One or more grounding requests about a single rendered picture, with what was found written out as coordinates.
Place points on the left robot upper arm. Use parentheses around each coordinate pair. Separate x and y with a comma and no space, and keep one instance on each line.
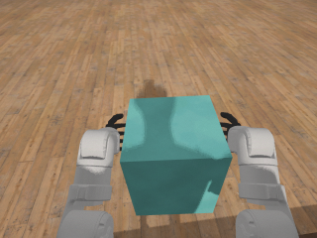
(87,224)

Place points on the left robot hand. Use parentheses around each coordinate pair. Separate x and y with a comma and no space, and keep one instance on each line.
(111,123)

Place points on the right robot hand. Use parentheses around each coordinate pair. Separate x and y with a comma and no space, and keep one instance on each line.
(232,119)

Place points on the carton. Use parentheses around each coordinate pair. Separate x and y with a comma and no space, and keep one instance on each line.
(174,156)

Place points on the robot right forearm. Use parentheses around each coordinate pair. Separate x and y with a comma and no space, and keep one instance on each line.
(259,178)

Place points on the robot left forearm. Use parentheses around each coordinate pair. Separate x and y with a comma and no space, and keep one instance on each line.
(91,185)

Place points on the right robot upper arm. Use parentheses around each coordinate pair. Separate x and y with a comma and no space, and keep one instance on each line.
(263,223)

